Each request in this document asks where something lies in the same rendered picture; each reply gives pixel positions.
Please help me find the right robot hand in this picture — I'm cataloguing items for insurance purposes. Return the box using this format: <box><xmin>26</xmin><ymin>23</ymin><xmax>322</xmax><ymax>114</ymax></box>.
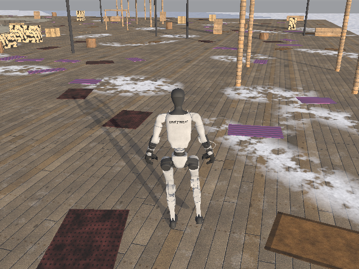
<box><xmin>202</xmin><ymin>153</ymin><xmax>215</xmax><ymax>165</ymax></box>

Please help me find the humanoid robot head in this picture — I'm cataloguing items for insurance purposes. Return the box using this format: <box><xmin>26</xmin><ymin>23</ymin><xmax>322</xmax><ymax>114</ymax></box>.
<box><xmin>169</xmin><ymin>88</ymin><xmax>188</xmax><ymax>115</ymax></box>

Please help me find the left robot hand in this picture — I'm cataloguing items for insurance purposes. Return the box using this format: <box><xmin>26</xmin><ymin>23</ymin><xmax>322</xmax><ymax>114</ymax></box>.
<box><xmin>145</xmin><ymin>154</ymin><xmax>158</xmax><ymax>165</ymax></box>

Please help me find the right robot forearm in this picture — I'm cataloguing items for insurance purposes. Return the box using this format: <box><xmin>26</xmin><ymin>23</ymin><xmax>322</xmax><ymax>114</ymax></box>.
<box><xmin>202</xmin><ymin>135</ymin><xmax>213</xmax><ymax>155</ymax></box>

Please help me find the left robot forearm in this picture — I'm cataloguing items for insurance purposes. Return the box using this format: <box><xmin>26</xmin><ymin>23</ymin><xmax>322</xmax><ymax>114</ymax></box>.
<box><xmin>146</xmin><ymin>135</ymin><xmax>156</xmax><ymax>156</ymax></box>

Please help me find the left robot upper arm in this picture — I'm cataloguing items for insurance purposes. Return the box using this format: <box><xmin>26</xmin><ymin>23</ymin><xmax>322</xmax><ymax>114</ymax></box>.
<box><xmin>151</xmin><ymin>113</ymin><xmax>167</xmax><ymax>144</ymax></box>

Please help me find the right robot upper arm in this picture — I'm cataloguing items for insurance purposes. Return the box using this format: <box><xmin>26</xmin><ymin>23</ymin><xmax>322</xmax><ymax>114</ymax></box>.
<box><xmin>190</xmin><ymin>112</ymin><xmax>207</xmax><ymax>143</ymax></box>

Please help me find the right robot foot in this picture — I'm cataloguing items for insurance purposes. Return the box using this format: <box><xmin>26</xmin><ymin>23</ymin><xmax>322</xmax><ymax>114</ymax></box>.
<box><xmin>195</xmin><ymin>215</ymin><xmax>204</xmax><ymax>224</ymax></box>

